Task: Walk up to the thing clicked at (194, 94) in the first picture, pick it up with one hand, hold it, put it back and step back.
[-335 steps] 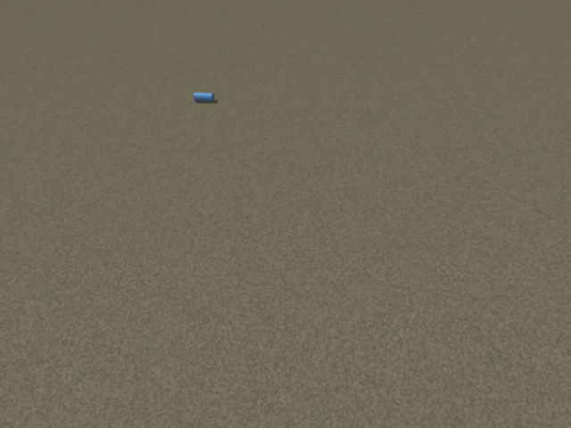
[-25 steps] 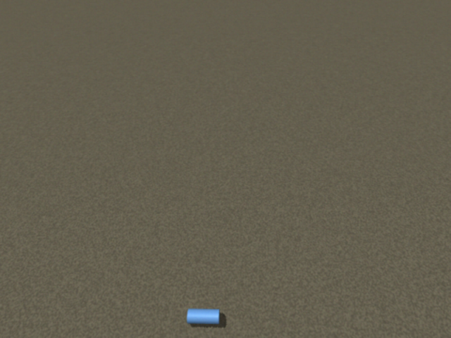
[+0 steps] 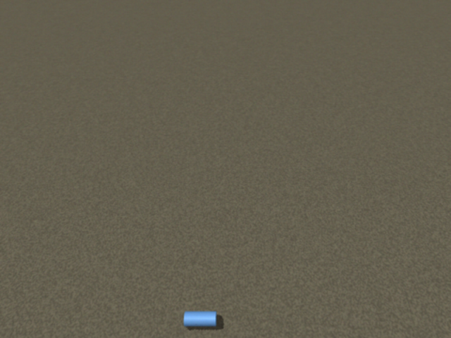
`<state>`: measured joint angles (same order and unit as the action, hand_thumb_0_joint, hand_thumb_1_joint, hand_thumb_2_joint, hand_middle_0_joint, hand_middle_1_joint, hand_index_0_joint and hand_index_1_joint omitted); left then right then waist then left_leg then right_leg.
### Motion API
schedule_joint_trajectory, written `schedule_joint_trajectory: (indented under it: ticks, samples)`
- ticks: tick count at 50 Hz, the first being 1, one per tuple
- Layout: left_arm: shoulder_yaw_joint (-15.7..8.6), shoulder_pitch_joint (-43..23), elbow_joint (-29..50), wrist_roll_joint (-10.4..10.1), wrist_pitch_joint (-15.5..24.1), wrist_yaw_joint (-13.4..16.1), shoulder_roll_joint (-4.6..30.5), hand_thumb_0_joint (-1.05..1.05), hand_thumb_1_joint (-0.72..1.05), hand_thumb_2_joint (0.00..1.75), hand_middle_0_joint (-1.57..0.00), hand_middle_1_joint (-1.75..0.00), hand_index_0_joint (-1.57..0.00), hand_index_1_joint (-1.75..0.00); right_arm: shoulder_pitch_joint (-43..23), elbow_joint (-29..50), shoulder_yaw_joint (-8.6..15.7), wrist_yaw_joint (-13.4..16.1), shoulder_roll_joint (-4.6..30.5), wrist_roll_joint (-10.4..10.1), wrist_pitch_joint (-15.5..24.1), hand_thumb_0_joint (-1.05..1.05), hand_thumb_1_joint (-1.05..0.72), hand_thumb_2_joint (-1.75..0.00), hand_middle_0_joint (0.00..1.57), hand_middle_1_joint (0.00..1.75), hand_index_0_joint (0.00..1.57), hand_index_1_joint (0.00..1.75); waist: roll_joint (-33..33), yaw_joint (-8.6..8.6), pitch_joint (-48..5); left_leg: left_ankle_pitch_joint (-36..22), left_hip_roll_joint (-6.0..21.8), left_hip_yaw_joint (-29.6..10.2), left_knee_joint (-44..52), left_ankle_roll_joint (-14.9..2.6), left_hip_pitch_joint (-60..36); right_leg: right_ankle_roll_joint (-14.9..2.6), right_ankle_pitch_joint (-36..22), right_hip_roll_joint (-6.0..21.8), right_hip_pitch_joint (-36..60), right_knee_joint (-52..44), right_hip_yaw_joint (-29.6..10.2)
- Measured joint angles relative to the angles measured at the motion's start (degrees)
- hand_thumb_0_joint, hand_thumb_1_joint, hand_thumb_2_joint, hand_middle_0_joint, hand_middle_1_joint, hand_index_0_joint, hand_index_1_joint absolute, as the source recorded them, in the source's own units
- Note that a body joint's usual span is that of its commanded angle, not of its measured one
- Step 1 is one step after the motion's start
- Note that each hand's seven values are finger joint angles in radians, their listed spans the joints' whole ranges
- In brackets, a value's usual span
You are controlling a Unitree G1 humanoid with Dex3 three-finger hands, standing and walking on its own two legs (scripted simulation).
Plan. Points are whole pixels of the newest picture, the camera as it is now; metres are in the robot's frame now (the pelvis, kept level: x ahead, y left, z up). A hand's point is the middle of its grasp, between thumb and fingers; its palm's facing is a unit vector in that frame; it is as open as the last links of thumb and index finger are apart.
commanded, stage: walk up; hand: left
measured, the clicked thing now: (200, 318) +0.35 +0.15 -0.76
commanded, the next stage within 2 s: stand in 0.18 s
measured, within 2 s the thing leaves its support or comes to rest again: neither
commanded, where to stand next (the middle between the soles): +0.02 -0.03 m, yaw +1 degrees
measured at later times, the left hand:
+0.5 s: hand out of the picture +0.08 +0.25 -0.15, palm faces +0.00 -0.93 -0.36, open 7.4 cm
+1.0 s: hand out of the picture +0.06 +0.25 -0.15, palm faces -0.02 -0.94 -0.35, open 7.4 cm
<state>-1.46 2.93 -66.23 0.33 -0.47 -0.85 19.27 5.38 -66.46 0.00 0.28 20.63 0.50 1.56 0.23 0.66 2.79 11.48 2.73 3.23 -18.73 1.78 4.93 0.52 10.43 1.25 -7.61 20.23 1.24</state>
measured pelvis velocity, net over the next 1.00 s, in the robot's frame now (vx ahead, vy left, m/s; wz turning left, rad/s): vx -0.01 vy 0.00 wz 0.01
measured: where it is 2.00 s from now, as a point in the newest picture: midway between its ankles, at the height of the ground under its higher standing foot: outside the picture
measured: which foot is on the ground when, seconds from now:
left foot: down 0.00-1.00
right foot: down 0.00-1.00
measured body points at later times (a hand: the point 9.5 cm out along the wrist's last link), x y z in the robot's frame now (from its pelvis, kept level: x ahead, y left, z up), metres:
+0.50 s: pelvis -0.01 +0.00 +0.00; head +0.00 -0.01 +0.45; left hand +0.08 +0.30 -0.12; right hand +0.08 -0.30 -0.13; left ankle -0.01 +0.14 -0.75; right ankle +0.01 -0.12 -0.75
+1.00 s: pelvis -0.01 +0.00 +0.00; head -0.01 -0.01 +0.45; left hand +0.06 +0.30 -0.13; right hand +0.06 -0.30 -0.14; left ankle -0.01 +0.14 -0.75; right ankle +0.01 -0.12 -0.75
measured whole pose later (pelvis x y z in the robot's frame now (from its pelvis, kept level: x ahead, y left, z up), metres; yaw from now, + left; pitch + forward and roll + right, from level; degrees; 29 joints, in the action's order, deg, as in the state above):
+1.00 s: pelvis -0.01 +0.00 +0.00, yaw +1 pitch -3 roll +0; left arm 0.1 5.9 -65.5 0.4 0.6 -0.2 20.0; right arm 6.6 -66.5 0.1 -0.7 20.4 0.6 0.3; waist 0.4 0.5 2.9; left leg 9.9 2.7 2.6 -17.6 2.0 5.0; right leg 0.3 9.0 1.2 -7.3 19.0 1.9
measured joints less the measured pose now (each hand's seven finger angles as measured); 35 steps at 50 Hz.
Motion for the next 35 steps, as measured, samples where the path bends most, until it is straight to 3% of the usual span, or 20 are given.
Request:
schedule_joint_trajectory:
  ticks: [35]
  samples:
    - [1.28, 2.46, 0.35, -0.01, 0.99, 0.65, 0.81, 0.01, 0.90, 0.90, -0.21, -0.30, -0.20, -0.30, 0.18, 0.03, 0.12, -1.08, -0.40, 0.17, -1.26, 0.01, -0.91, -0.89, 0.20, 0.30, 0.20, 0.30, 0.48, -0.28, 0.05, -1.66, 0.08, -0.70, 1.21, 0.22, 0.07, -0.22, -1.59, -0.10, 0.39, -1.58, 0.69]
